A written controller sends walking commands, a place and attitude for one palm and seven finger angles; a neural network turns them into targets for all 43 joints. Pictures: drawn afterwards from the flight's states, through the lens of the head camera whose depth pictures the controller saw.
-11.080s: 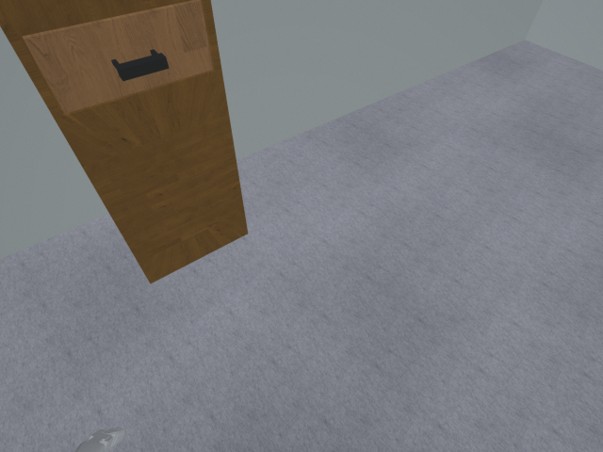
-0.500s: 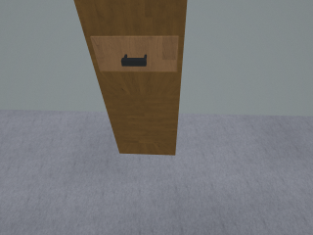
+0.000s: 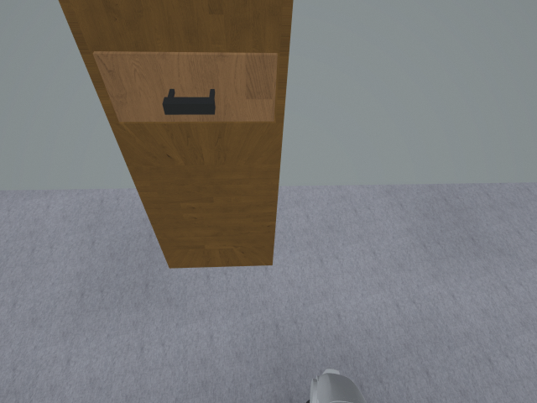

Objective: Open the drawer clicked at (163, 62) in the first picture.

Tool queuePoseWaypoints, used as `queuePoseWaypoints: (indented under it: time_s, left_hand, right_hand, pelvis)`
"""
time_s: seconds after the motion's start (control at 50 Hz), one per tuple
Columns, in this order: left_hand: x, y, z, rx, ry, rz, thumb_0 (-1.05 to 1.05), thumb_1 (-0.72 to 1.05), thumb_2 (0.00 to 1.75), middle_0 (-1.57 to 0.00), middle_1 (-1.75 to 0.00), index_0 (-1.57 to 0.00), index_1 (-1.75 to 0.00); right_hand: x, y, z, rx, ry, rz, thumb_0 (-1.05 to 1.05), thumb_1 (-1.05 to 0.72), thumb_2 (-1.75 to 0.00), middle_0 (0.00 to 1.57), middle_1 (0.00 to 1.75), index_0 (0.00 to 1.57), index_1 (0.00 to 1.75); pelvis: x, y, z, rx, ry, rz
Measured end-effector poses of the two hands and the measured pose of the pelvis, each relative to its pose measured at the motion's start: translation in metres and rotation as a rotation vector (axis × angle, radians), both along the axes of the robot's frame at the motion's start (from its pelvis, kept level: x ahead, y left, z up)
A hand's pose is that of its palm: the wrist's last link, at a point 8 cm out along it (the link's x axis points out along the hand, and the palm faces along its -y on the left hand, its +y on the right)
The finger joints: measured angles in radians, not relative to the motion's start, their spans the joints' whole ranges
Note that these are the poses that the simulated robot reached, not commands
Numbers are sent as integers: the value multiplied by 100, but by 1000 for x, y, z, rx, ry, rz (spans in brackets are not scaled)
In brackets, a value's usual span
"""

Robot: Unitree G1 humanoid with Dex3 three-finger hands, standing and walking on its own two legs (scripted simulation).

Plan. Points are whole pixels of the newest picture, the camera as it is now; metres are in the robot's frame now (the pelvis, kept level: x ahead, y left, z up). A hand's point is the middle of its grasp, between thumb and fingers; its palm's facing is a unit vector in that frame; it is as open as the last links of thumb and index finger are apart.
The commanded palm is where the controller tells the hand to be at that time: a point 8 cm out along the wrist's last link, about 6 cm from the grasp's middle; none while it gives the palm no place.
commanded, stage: take the last steps up to it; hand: left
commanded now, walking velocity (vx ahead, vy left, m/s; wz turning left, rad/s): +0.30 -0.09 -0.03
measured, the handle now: (190, 99) +0.71 +0.20 +0.06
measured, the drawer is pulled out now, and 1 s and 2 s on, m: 0.00 0.00 0.00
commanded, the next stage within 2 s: come to a stop and stand still in 0.36 s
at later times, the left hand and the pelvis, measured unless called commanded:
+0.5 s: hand (215, 387) +0.18 +0.10 -0.17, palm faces +0.07 -0.98 -0.16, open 7.3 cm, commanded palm none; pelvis +0.17 -0.07 +0.00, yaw +1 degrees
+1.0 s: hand (208, 389) +0.18 +0.11 -0.17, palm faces +0.04 -0.95 -0.31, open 7.4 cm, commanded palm none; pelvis +0.15 -0.10 -0.01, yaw -1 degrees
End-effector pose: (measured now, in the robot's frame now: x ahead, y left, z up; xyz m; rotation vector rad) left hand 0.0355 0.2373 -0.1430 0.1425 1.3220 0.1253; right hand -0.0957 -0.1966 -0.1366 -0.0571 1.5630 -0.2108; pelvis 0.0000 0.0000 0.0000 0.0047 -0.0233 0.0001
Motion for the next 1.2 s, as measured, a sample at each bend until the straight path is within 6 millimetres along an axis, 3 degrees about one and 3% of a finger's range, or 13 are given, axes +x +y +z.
queuePoseWaypoints:
  time_s: [0.12,0.18,0.26,0.3,0.4,0.52,0.62,0.7,0.76,0.92,1.0,1.12,1.2]
  left_hand:
    - [118,-37,-6,44,-150,-92,0,91,90,-19,-30,-20,-29]
    - [143,-56,-4,52,-193,-82,0,91,90,-19,-30,-20,-29]
    - [149,-75,5,42,-160,-50,-1,92,90,-20,-30,-20,-29]
    - [151,-75,10,56,-150,-25,-1,94,90,-20,-30,-20,-29]
    - [149,-82,10,41,-103,5,-1,94,90,-20,-30,-20,-29]
    - [134,-92,-3,-19,-9,70,-1,93,90,-20,-30,-20,-29]
    - [121,-96,-16,-57,104,114,0,92,90,-20,-30,-20,-29]
    - [120,-94,-15,-58,153,106,0,91,90,-20,-30,-20,-29]
    - [124,-87,-11,-32,161,87,0,91,90,-20,-30,-20,-29]
    - [141,-70,4,106,57,44,0,91,90,-20,-30,-20,-29]
    - [136,-84,8,144,-7,28,0,91,90,-19,-30,-20,-29]
    - [123,-121,25,96,-2,17,0,91,90,-19,-30,-20,-29]
    - [118,-135,28,73,7,27,0,91,90,-20,-30,-20,-29]
  right_hand:
    - [14,-27,-23,54,122,-66,0,-91,-90,21,30,20,30]
    - [52,-53,-31,47,103,-57,1,-91,-90,21,30,20,30]
    - [134,-87,-27,3,-49,-4,1,-91,-90,20,30,19,30]
    - [177,-99,-21,-16,-133,27,1,-91,-90,20,29,19,30]
    - [268,-111,-6,-41,-290,90,0,-92,-90,20,29,19,30]
    - [344,-97,4,-37,-368,166,0,-92,-90,20,29,19,30]
    - [381,-72,3,-39,-392,196,0,-92,-90,20,29,19,30]
    - [390,-59,3,-29,-385,185,-1,-92,-90,20,29,19,30]
    - [386,-61,-1,-28,-381,160,-1,-93,-90,21,30,20,30]
    - [342,-108,-17,-34,-333,122,-1,-93,-90,21,30,20,30]
    - [311,-136,-28,-13,-300,93,-1,-92,-90,21,30,20,30]
    - [269,-160,-14,1,-233,65,0,-92,-90,20,29,19,30]
    - [242,-168,-10,-4,-166,72,0,-91,-90,20,29,19,30]
  pelvis:
    - [56,-39,-24,14,13,-17]
    - [73,-53,-25,5,-3,-16]
    - [96,-64,-12,-4,-7,-7]
    - [108,-68,-6,-10,-3,0]
    - [139,-75,1,-24,6,13]
    - [172,-70,1,-41,4,23]
    - [195,-58,-4,-33,-12,19]
    - [200,-53,-2,-5,-12,-2]
    - [192,-54,-3,6,-6,-11]
    - [160,-80,-8,10,3,-20]
    - [150,-102,-13,21,-13,-11]
    - [148,-119,7,47,0,-29]
    - [145,-122,12,48,18,-14]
